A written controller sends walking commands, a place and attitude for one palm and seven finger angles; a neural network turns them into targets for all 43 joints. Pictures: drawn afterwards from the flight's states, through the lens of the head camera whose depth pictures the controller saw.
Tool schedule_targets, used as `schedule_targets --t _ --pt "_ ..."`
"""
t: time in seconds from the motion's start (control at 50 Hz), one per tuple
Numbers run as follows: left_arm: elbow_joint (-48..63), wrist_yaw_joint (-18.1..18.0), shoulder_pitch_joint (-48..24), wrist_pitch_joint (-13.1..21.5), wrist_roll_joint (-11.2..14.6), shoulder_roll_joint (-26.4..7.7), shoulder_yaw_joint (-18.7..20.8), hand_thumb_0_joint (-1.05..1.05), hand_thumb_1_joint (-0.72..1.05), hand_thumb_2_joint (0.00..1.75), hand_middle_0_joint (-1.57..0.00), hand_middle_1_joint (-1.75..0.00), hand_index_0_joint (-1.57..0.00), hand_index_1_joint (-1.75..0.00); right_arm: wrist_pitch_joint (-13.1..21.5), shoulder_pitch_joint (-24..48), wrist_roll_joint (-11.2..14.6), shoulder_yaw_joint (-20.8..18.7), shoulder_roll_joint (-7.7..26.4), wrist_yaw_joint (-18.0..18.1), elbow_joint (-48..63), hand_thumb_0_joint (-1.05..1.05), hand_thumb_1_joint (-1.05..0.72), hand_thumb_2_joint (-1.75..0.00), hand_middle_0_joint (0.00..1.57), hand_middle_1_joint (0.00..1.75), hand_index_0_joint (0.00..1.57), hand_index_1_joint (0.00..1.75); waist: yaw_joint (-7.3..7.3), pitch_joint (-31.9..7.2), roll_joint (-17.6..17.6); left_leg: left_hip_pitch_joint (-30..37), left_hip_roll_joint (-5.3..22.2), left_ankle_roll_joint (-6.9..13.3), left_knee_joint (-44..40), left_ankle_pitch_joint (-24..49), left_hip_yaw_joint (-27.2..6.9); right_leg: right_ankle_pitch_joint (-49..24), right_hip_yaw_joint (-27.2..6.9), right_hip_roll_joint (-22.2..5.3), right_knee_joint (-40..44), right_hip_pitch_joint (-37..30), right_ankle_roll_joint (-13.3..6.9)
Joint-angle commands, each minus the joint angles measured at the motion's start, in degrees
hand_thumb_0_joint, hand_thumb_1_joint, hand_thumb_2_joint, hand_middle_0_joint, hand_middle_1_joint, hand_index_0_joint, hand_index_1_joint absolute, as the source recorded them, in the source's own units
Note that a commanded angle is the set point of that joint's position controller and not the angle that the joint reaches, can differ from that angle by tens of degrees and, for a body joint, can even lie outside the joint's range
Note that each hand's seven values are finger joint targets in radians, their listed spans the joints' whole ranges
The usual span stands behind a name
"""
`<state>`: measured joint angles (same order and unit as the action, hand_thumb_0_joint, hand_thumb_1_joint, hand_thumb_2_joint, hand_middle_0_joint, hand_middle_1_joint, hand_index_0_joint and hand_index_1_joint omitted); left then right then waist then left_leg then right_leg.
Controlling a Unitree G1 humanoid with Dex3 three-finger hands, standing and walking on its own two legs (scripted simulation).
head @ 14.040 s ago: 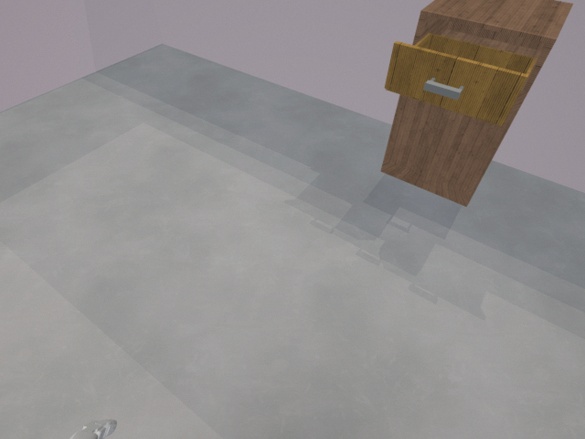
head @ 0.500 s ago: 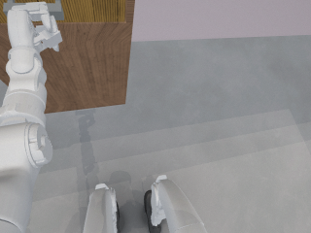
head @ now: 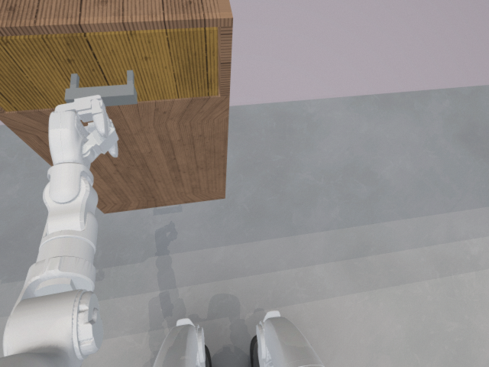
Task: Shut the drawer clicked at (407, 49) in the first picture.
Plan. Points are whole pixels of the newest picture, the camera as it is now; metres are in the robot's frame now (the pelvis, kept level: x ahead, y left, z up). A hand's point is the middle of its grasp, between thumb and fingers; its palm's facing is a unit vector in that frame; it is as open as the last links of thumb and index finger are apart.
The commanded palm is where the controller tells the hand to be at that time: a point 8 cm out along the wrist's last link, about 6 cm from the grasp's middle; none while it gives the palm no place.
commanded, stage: draw the hand back to the body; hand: left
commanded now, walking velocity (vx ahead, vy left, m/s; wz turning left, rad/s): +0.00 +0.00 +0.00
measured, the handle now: (102, 87) +0.59 +0.21 +0.01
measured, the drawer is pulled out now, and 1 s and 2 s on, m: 0.00 0.00 0.00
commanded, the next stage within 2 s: step back with the hand held close in 1.18 s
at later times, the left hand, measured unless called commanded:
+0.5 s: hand (26, 210) +0.32 +0.21 +0.14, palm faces +0.20 -0.95 -0.26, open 3.3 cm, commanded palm +0.27 +0.26 +0.17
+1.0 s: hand out of the picture +0.19 +0.24 +0.25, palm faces +0.43 -0.81 -0.39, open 3.3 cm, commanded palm +0.13 +0.28 +0.27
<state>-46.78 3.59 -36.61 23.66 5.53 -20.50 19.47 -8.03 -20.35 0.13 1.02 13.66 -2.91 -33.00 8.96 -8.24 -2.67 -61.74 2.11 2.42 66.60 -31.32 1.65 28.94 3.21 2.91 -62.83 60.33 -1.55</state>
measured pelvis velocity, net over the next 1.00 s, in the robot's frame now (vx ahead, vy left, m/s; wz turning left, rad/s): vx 0.02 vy -0.01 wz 0.06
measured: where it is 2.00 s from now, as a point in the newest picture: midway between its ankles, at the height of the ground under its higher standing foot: outside the picture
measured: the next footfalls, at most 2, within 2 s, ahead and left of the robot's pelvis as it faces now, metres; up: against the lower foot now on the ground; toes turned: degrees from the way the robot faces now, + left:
none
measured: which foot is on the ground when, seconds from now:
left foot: down 0.00-1.00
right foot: down 0.00-1.00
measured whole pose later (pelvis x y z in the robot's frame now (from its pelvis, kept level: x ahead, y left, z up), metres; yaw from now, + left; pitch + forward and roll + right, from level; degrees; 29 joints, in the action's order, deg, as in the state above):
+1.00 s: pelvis +0.02 -0.01 +0.10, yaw +4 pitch -3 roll +0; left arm 25.5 -5.7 29.4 3.1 4.7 -19.7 15.0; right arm 2.6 -12.3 1.0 2.3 13.3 3.7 -33.9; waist -3.2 -1.1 -4.6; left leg -5.8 -0.9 1.6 25.4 -16.1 0.7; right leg 15.6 3.1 1.3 -23.5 4.5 -1.7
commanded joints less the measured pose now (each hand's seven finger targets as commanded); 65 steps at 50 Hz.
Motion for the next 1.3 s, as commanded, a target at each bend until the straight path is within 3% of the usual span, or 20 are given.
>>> schedule_targets --t 0.0,0.06,0.08,0.12,0.16,0.28,0.3,0.32,0.34,0.42,0.5,0.56,0.72,0.74,0.88,0.94,0.98,1.04,1.14,1.28 --pt "22.1 0.9 -11.1 0.6 4.1 -9.4 -1.2 0.00 0.90 0.90 -1.40 -1.60 -1.40 -1.60 2.2 -6.9 1.5 -3.7 9.8 1.6 5.3 0.00 -0.90 -0.90 0.20 0.30 0.20 0.30 -1.95 -29.3 -0.5 24.6 -1.1 -0.3 -11.0 33.4 -2.5 -34.3 -2.1 0.6 10.8 -27.8 1.0" --pt "27.9 0.4 -7.8 1.4 4.8 -5.2 -4.8 0.00 0.90 0.90 -1.40 -1.60 -1.40 -1.60 3.8 -5.5 1.8 -3.8 9.2 2.3 4.8 0.00 -0.90 -0.90 0.20 0.30 0.20 0.30 -1.85 -26.2 -3.8 31.8 -0.7 -0.8 -13.3 36.5 -2.9 -33.0 -1.3 0.6 12.7 -26.0 0.9" --pt "28.8 0.4 -4.2 1.4 5.1 -4.1 -5.3 0.00 0.90 0.90 -1.40 -1.60 -1.40 -1.60 4.4 -4.9 1.8 -3.9 9.1 2.2 4.9 0.00 -0.90 -0.90 0.20 0.30 0.20 0.30 -2.62 -25.2 -4.8 33.3 -0.7 -1.0 -14.0 38.0 -3.1 -32.8 -1.1 0.5 13.3 -26.2 0.8" --pt "28.0 1.2 1.3 0.6 5.3 -2.5 -6.9 0.00 0.90 0.90 -1.40 -1.60 -1.40 -1.60 4.9 -3.9 2.0 -3.9 9.2 2.3 5.0 0.00 -0.90 -0.90 0.20 0.30 0.20 0.30 -2.66 -21.3 -2.6 33.9 -0.6 -1.0 -15.5 37.8 -3.1 -32.1 -0.7 0.5 14.8 -26.5 0.8" --pt "29.2 2.3 3.6 -0.6 5.3 -2.4 -7.7 0.00 0.90 0.90 -1.40 -1.60 -1.40 -1.60 5.2 -2.6 2.3 -3.8 9.2 2.4 5.6 0.00 -0.90 -0.90 0.20 0.30 0.20 0.30 -3.18 -19.1 -4.2 35.4 -0.6 -1.1 -16.9 37.9 -3.3 -31.3 -0.5 0.2 15.6 -26.8 0.6" --pt "40.4 3.9 14.5 -3.7 8.0 -3.9 -5.3 0.00 0.90 0.90 -1.40 -1.60 -1.40 -1.60 6.6 3.0 2.9 -3.0 8.4 3.4 9.9 0.00 -0.90 -0.90 0.20 0.30 0.20 0.30 -6.35 -17.8 -1.3 36.8 -1.3 -0.7 -21.2 37.1 -2.8 -33.8 -0.5 -0.4 18.4 -36.1 0.4" --pt "44.5 -0.9 17.6 -7.4 1.1 -10.1 -6.6 0.00 0.90 0.90 -1.40 -1.60 -1.40 -1.60 5.2 7.7 3.0 -3.6 7.7 4.4 11.6 0.00 -0.90 -0.90 0.20 0.30 0.20 0.30 -9.34 -21.1 -1.8 40.9 -1.8 -0.8 -24.2 36.6 -2.0 -32.8 -3.5 -1.9 21.6 -40.9 -0.1" --pt "47.4 -3.3 19.9 -9.8 0.9 -6.6 -8.3 0.00 0.90 0.90 -1.40 -1.60 -1.40 -1.60 4.9 8.5 2.9 -3.0 6.6 5.2 13.0 0.00 -0.90 -0.90 0.20 0.30 0.20 0.30 -8.00 -17.5 -1.0 40.8 -1.8 -0.7 -25.9 34.3 -1.4 -32.8 -3.2 -2.2 23.4 -42.1 0.1" --pt "49.2 -4.8 20.4 -11.7 0.4 -6.6 -9.1 0.00 0.90 0.90 -1.40 -1.60 -1.40 -1.60 4.8 9.5 3.0 -2.6 6.8 5.8 13.1 0.00 -0.90 -0.90 0.20 0.30 0.20 0.30 -8.07 -15.1 -1.8 41.3 -1.8 -0.6 -27.5 33.3 -1.8 -31.9 -3.2 -2.2 24.8 -42.7 -0.2" --pt "51.9 -8.2 25.1 -16.4 -0.6 -5.8 -9.6 0.00 0.90 0.90 -1.40 -1.60 -1.40 -1.60 4.9 12.3 2.9 -1.4 6.6 7.5 12.7 0.00 -0.90 -0.90 0.20 0.30 0.20 0.30 -7.92 -6.4 2.1 44.5 -1.3 -0.3 -32.8 29.2 -2.1 -28.8 -2.4 -2.4 29.9 -44.4 0.1" --pt "57.8 -9.3 28.5 -18.1 -0.9 -5.2 -9.8 0.00 0.90 0.90 -1.40 -1.60 -1.40 -1.60 6.6 14.2 2.4 -0.5 6.0 8.3 12.0 0.00 -0.90 -0.90 0.20 0.30 0.20 0.30 -8.88 -5.1 -0.1 50.8 -1.3 -0.3 -36.9 30.0 -2.4 -28.1 -2.3 -2.7 33.9 -47.9 -0.2" --pt "60.4 -9.3 33.2 -19.1 -0.9 -4.9 -9.3 0.00 0.90 0.90 -1.40 -1.60 -1.40 -1.60 7.8 15.3 2.1 -0.1 5.9 8.3 11.2 0.00 -0.90 -0.90 0.20 0.30 0.20 0.30 -9.40 -1.3 0.2 52.5 -1.3 -0.3 -39.7 29.4 -2.5 -27.1 -2.2 -2.6 36.7 -49.6 -0.2" --pt "73.4 -9.5 46.1 -18.8 -0.8 -6.4 -4.7 0.00 0.90 0.90 -1.40 -1.60 -1.40 -1.60 10.7 16.5 0.9 0.1 5.2 7.3 10.3 0.00 -0.90 -0.90 0.20 0.30 0.20 0.30 -10.98 0.5 -0.4 56.5 -1.1 -0.6 -43.6 33.6 -2.7 -29.9 -1.9 -2.8 40.4 -55.0 -0.2" --pt "74.1 -9.4 48.2 -18.7 -0.8 -7.0 -3.9 0.00 0.90 0.90 -1.40 -1.60 -1.40 -1.60 11.1 16.8 0.8 0.0 5.4 7.2 10.1 0.00 -0.90 -0.90 0.20 0.30 0.20 0.30 -11.19 2.3 -0.5 56.0 -1.1 -0.7 -43.9 32.9 -2.8 -29.2 -2.0 -2.5 41.1 -54.7 -0.3" --pt "84.1 -9.8 56.8 -16.9 -0.6 -8.5 0.7 0.00 0.90 0.90 -1.40 -1.60 -1.40 -1.60 13.5 16.9 0.5 -0.5 4.9 6.8 9.5 0.00 -0.90 -0.90 0.20 0.30 0.20 0.30 -11.82 2.9 -1.5 56.3 -1.3 -0.5 -44.1 31.8 -2.4 -28.7 -2.1 -3.0 42.0 -55.8 0.0" --pt "85.6 -10.0 62.3 -16.4 -0.4 -9.3 3.0 0.00 0.90 0.90 -1.40 -1.60 -1.40 -1.60 14.9 17.0 0.6 -0.9 5.0 6.8 9.1 0.00 -0.90 -0.90 0.20 0.30 0.20 0.30 -12.51 4.4 -0.1 55.7 -1.2 -0.5 -43.7 31.6 -2.2 -28.8 -2.4 -2.7 42.7 -55.3 0.0" --pt "88.0 -10.0 63.2 -15.6 -0.4 -9.5 3.8 0.00 0.90 0.90 -1.40 -1.60 -1.40 -1.60 15.5 17.0 0.8 -1.0 4.8 6.9 9.3 0.00 -0.90 -0.90 0.20 0.30 0.20 0.30 -12.44 5.1 -0.8 55.5 -1.1 -0.5 -43.9 29.4 -2.0 -26.6 -2.4 -2.9 42.8 -54.6 0.2" --pt "82.3 -9.8 63.6 -15.7 -0.6 -6.3 1.6 0.00 0.90 0.90 -1.40 -1.60 -1.40 -1.60 15.9 16.4 0.7 -1.5 5.1 7.2 8.0 0.00 -0.90 -0.90 0.20 0.30 0.20 0.30 -11.62 10.4 3.2 54.5 -1.2 -0.1 -44.2 25.7 -1.9 -22.3 -2.5 -2.7 44.7 -51.2 0.4" --pt "83.6 -10.4 60.8 -14.5 -0.9 -8.3 2.8 0.00 0.90 0.90 -1.40 -1.60 -1.40 -1.60 16.7 16.9 0.5 -1.6 5.2 8.0 7.8 0.00 -0.90 -0.90 0.20 0.30 0.20 0.30 -12.18 8.7 1.2 55.4 -1.5 0.2 -44.3 22.4 -1.9 -17.5 -3.4 -3.3 45.5 -51.5 0.4" --pt "85.3 -10.7 62.0 -13.9 -0.9 -8.4 3.4 0.00 0.90 0.90 -1.40 -1.60 -1.40 -1.60 18.2 16.8 0.2 -1.4 4.5 8.1 7.5 0.00 -0.90 -0.90 0.20 0.30 0.20 0.30 -12.68 7.1 -0.9 56.1 -1.6 0.0 -44.2 25.9 -1.7 -22.5 -3.6 -3.5 44.8 -53.8 0.2"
